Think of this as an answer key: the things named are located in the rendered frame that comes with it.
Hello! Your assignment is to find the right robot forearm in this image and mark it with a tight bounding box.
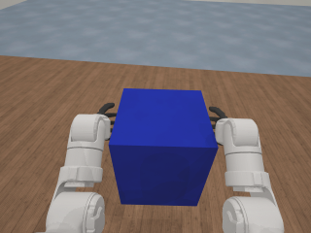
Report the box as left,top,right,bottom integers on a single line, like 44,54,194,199
215,117,285,233

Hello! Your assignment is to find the robot left hand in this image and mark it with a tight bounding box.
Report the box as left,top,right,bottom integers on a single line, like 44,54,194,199
97,103,117,141

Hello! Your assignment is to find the left robot forearm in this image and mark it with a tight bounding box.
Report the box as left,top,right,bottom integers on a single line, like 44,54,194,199
46,114,111,229

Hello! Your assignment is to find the carton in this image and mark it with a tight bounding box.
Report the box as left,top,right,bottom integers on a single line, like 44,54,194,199
108,88,219,207

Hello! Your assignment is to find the left robot upper arm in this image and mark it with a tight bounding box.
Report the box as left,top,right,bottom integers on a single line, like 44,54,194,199
36,191,105,233

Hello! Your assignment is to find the right robot upper arm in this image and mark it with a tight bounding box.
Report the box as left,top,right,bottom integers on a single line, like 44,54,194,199
222,196,284,233

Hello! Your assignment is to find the robot right hand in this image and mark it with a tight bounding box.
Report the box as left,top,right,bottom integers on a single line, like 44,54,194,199
209,106,227,146

